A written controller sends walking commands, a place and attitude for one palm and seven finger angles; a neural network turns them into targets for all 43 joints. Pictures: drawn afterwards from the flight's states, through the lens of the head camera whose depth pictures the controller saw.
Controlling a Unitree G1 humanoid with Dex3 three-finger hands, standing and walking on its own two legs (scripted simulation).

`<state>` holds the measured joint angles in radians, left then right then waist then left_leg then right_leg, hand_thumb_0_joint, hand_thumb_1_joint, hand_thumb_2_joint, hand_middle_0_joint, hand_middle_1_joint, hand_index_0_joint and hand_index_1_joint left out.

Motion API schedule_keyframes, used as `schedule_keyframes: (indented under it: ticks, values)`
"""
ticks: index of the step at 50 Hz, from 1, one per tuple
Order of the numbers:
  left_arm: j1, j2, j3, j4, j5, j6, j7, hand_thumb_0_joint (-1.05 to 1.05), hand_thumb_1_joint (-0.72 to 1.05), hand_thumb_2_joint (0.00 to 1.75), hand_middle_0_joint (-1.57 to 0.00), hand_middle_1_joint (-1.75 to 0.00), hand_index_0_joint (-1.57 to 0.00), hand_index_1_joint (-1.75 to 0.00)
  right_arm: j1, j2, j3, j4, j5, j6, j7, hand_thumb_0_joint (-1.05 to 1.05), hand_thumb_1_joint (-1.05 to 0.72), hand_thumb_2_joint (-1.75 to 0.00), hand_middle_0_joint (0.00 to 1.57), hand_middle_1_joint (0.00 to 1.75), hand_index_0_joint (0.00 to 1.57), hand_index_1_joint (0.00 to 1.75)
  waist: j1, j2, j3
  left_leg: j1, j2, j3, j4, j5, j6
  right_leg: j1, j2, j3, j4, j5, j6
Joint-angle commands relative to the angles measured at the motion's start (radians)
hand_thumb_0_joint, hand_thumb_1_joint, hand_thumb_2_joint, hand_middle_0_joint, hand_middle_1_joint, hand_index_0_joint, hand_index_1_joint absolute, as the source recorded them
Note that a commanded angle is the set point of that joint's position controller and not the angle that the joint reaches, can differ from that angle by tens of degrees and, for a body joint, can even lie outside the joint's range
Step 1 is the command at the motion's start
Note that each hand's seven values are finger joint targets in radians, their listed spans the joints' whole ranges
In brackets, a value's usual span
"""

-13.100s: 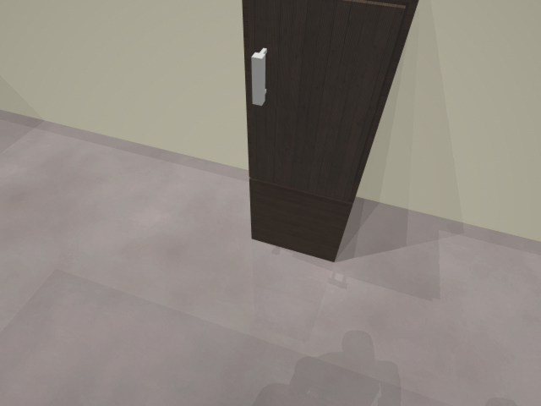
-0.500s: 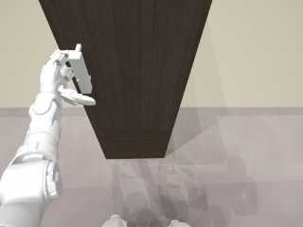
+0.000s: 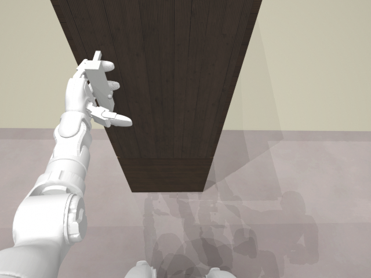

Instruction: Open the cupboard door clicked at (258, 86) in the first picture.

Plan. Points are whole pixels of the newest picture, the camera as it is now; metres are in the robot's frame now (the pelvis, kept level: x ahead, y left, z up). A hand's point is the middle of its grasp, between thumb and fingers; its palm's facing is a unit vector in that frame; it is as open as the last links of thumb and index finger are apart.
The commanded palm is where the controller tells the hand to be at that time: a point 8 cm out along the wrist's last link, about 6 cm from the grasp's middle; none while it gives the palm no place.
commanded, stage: slide the fingers in behind the handle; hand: left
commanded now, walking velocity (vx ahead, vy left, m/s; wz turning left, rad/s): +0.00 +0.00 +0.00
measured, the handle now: (103, 82) +0.53 +0.17 +0.10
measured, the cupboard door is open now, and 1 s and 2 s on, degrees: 0 0 33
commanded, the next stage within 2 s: close the thumb around the handle in 0.44 s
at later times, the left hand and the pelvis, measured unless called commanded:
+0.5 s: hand (108, 95) +0.48 +0.15 +0.11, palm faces -0.02 -1.00 +0.01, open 13.7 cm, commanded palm +0.46 +0.19 +0.11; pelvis +0.00 +0.00 +0.00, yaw +0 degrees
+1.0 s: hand (110, 96) +0.48 +0.15 +0.10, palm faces -0.01 -1.00 +0.00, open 8.3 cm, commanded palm +0.46 +0.19 +0.11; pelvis +0.00 +0.00 +0.00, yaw +0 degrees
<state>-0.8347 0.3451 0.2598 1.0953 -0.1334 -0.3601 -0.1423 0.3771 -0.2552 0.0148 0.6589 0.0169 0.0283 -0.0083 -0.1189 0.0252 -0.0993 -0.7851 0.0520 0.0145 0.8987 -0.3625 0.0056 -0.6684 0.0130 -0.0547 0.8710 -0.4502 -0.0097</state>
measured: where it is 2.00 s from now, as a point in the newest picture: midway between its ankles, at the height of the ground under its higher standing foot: outside the picture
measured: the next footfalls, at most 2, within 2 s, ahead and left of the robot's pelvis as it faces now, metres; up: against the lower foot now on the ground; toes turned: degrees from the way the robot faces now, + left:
none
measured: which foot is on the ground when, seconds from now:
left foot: down 0.00-1.00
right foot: down 0.00-1.00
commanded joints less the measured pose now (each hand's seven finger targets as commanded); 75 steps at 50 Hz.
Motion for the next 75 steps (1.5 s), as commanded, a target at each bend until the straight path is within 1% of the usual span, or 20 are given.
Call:
schedule_keyframes:
  ticks: [1, 7, 10, 13, 21, 25, 27, 33, 35, 38, 45, 52, 56, 58, 60, 62, 64, 67, 69, 75]
  values:
    - [-0.531, 0.124, -0.040, -0.233, 0.008, -0.068, -0.010, 0.00, -0.50, 0.30, -0.30, -1.20, -0.30, -1.20, 0.098, -0.160, -0.066, -0.063, -0.001, -0.031, -0.010, 0.00, -0.90, -0.90, 0.20, 0.30, 0.20, 0.30, -0.046, 0.058, -0.397, 0.435, -0.036, -0.054, -0.078, 0.234, 0.025, -0.033, 0.043, 0.022, -0.133, 0.302, -0.004]
    - [-0.539, 0.152, -0.025, -0.167, 0.006, -0.051, -0.009, 0.00, -0.50, 0.30, -0.30, -1.20, -0.30, -1.20, 0.100, -0.165, -0.061, -0.052, 0.001, -0.032, -0.013, 0.00, -0.90, -0.90, 0.20, 0.30, 0.20, 0.30, -0.060, 0.018, -0.335, 0.371, -0.038, -0.051, -0.081, 0.169, 0.031, -0.040, 0.042, 0.028, -0.150, 0.261, 0.000]
    - [-0.553, 0.131, -0.039, -0.206, 0.004, -0.062, -0.016, 0.00, -0.50, 0.30, -0.30, -1.20, -0.30, -1.20, 0.104, -0.161, -0.062, -0.057, -0.002, -0.036, -0.012, 0.00, -0.90, -0.90, 0.20, 0.30, 0.20, 0.30, -0.052, 0.065, -0.378, 0.409, -0.040, -0.058, -0.079, 0.203, 0.027, -0.040, 0.042, 0.020, -0.135, 0.273, -0.007]
    - [-0.546, 0.105, -0.059, -0.178, 0.001, -0.054, -0.015, 0.00, -0.50, 0.30, -0.30, -1.20, -0.30, -1.20, 0.100, -0.162, -0.062, -0.054, 0.000, -0.037, -0.009, 0.00, -0.90, -0.90, 0.20, 0.30, 0.20, 0.30, -0.064, 0.045, -0.337, 0.399, -0.035, -0.060, -0.082, 0.169, 0.026, -0.076, 0.043, 0.017, -0.146, 0.235, -0.003]
    - [-0.554, 0.181, 0.000, -0.172, 0.005, -0.051, -0.013, 0.00, -0.50, 0.30, -0.30, -1.20, -0.30, -1.20, 0.110, -0.170, -0.062, -0.055, -0.001, -0.036, -0.013, 0.00, -0.90, -0.90, 0.20, 0.30, 0.20, 0.30, -0.053, 0.029, -0.374, 0.384, -0.038, -0.059, -0.080, 0.185, 0.030, -0.041, 0.043, 0.023, -0.140, 0.256, -0.003]
    - [-0.536, 0.103, -0.051, -0.206, -0.005, -0.061, -0.021, 0.00, -0.50, 0.30, -0.30, -1.20, -0.30, -1.20, 0.105, -0.160, -0.063, -0.064, -0.002, -0.039, -0.007, 0.00, -0.90, -0.90, 0.20, 0.30, 0.20, 0.30, -0.048, 0.085, -0.381, 0.433, -0.036, -0.065, -0.078, 0.220, 0.022, -0.064, 0.046, 0.008, -0.129, 0.261, -0.012]
    - [-0.522, 0.144, -0.020, -0.219, -0.003, -0.064, -0.011, 0.00, -0.50, 0.30, -0.30, -1.20, -0.30, -1.20, 0.104, -0.167, -0.065, -0.064, -0.003, -0.036, -0.005, 0.00, -0.90, -0.90, 0.20, 0.30, 0.20, 0.30, -0.040, 0.060, -0.392, 0.428, -0.033, -0.065, -0.082, 0.212, 0.021, -0.052, 0.047, 0.010, -0.132, 0.258, -0.009]
    - [-0.528, 0.116, -0.040, -0.190, 0.004, -0.059, 0.001, 0.00, -0.16, 0.44, -0.32, -1.24, -0.32, -1.24, 0.100, -0.165, -0.064, -0.061, -0.001, -0.034, -0.006, 0.00, -0.90, -0.90, 0.20, 0.30, 0.20, 0.30, -0.055, 0.030, -0.324, 0.402, -0.032, -0.064, -0.090, 0.178, 0.023, -0.075, 0.048, 0.008, -0.143, 0.234, -0.006]
    - [-0.537, 0.159, -0.011, -0.204, 0.011, -0.065, 0.006, 0.00, -0.05, 0.49, -0.33, -1.25, -0.33, -1.25, 0.107, -0.170, -0.064, -0.061, -0.004, -0.033, -0.008, 0.00, -0.90, -0.90, 0.20, 0.30, 0.20, 0.30, -0.045, 0.042, -0.356, 0.402, -0.036, -0.065, -0.088, 0.192, 0.025, -0.050, 0.047, 0.013, -0.136, 0.246, -0.009]
    - [-0.523, 0.088, -0.061, -0.224, 0.011, -0.069, 0.000, 0.00, 0.12, 0.56, -0.34, -1.27, -0.34, -1.27, 0.099, -0.159, -0.066, -0.064, -0.004, -0.035, -0.004, 0.00, -0.90, -0.90, 0.20, 0.30, 0.20, 0.30, -0.044, 0.070, -0.381, 0.450, -0.032, -0.071, -0.085, 0.219, 0.017, -0.075, 0.047, 0.004, -0.129, 0.251, -0.011]
    - [-0.519, 0.105, -0.043, -0.221, 0.001, -0.066, 0.006, 0.00, 0.51, 0.73, -0.37, -1.31, -0.37, -1.31, 0.103, -0.164, -0.065, -0.062, -0.004, -0.032, -0.004, 0.00, -0.90, -0.90, 0.20, 0.30, 0.20, 0.30, -0.045, 0.029, -0.365, 0.426, -0.035, -0.065, -0.086, 0.229, 0.022, -0.044, 0.049, 0.006, -0.132, 0.278, -0.010]
    - [-0.478, 0.107, -0.037, -0.249, -0.001, -0.073, 0.001, 0.00, 0.90, 0.90, -0.40, -1.35, -0.40, -1.35, 0.092, -0.160, -0.068, -0.067, -0.002, -0.030, -0.001, 0.00, -0.90, -0.90, 0.20, 0.30, 0.20, 0.30, -0.030, 0.058, -0.393, 0.450, -0.036, -0.058, -0.082, 0.268, 0.020, -0.027, 0.049, 0.009, -0.129, 0.318, -0.010]
    - [-0.437, 0.098, -0.035, -0.297, -0.007, -0.082, -0.001, 0.00, 0.90, 0.90, -0.40, -1.35, -0.40, -1.35, 0.088, -0.157, -0.071, -0.073, -0.002, -0.030, 0.001, 0.00, -0.90, -0.90, 0.20, 0.30, 0.20, 0.30, -0.016, 0.064, -0.432, 0.487, -0.034, -0.058, -0.077, 0.328, 0.017, -0.006, 0.050, 0.007, -0.120, 0.366, -0.012]
    - [-0.431, 0.081, -0.051, -0.306, -0.013, -0.078, -0.004, 0.00, 0.90, 0.90, -0.40, -1.35, -0.40, -1.35, 0.080, -0.155, -0.069, -0.076, 0.000, -0.027, 0.004, 0.00, -0.90, -0.90, 0.20, 0.30, 0.20, 0.30, -0.020, 0.046, -0.403, 0.470, -0.036, -0.054, -0.081, 0.314, 0.019, 0.003, 0.052, 0.007, -0.127, 0.370, -0.009]
    - [-0.420, 0.124, -0.019, -0.293, -0.012, -0.075, -0.001, 0.00, 0.90, 0.90, -0.40, -1.35, -0.40, -1.35, 0.084, -0.162, -0.069, -0.076, 0.000, -0.024, -0.001, 0.00, -0.90, -0.90, 0.20, 0.30, 0.20, 0.30, -0.017, 0.020, -0.386, 0.438, -0.039, -0.049, -0.083, 0.295, 0.022, 0.025, 0.051, 0.012, -0.130, 0.371, -0.010]
    - [-0.427, 0.090, -0.046, -0.324, -0.010, -0.079, -0.004, 0.00, 0.90, 0.90, -0.40, -1.35, -0.40, -1.35, 0.076, -0.153, -0.071, -0.077, 0.001, -0.024, 0.001, 0.00, -0.90, -0.90, 0.20, 0.30, 0.20, 0.30, -0.017, 0.060, -0.401, 0.469, -0.038, -0.047, -0.080, 0.325, 0.020, 0.016, 0.050, 0.012, -0.126, 0.395, -0.009]
    - [-0.403, 0.067, -0.063, -0.329, -0.016, -0.076, -0.008, 0.00, 0.90, 0.90, -0.40, -1.35, -0.40, -1.35, 0.073, -0.153, -0.071, -0.082, 0.003, -0.024, 0.003, 0.00, -0.90, -0.90, 0.20, 0.30, 0.20, 0.30, -0.019, 0.036, -0.397, 0.472, -0.037, -0.049, -0.083, 0.328, 0.021, 0.017, 0.051, 0.010, -0.129, 0.396, -0.008]
    - [-0.405, 0.095, -0.043, -0.345, -0.014, -0.080, -0.005, 0.00, 0.90, 0.90, -0.40, -1.35, -0.40, -1.35, 0.072, -0.154, -0.072, -0.077, 0.002, -0.023, 0.000, 0.00, -0.90, -0.90, 0.20, 0.30, 0.20, 0.30, -0.016, 0.039, -0.410, 0.480, -0.038, -0.047, -0.080, 0.351, 0.021, 0.032, 0.049, 0.014, -0.126, 0.426, -0.007]
    - [-0.368, 0.205, 0.044, -0.307, -0.007, -0.076, -0.007, 0.00, 0.90, 0.90, -0.40, -1.35, -0.40, -1.35, 0.076, -0.164, -0.069, -0.077, 0.002, -0.015, -0.005, 0.00, -0.90, -0.90, 0.20, 0.30, 0.20, 0.30, 0.007, 0.028, -0.395, 0.438, -0.041, -0.039, -0.084, 0.333, 0.023, 0.065, 0.047, 0.022, -0.128, 0.429, -0.007]
    - [-0.147, 0.157, 0.028, -0.400, -0.040, -0.060, -0.045, 0.00, 0.90, 0.90, -0.40, -1.35, -0.40, -1.35, 0.037, -0.154, -0.066, -0.139, 0.010, -0.007, -0.003, 0.00, -0.90, -0.90, 0.20, 0.30, 0.20, 0.30, 0.050, 0.015, -0.415, 0.435, -0.047, -0.018, -0.096, 0.381, 0.027, 0.150, 0.045, 0.021, -0.126, 0.503, -0.009]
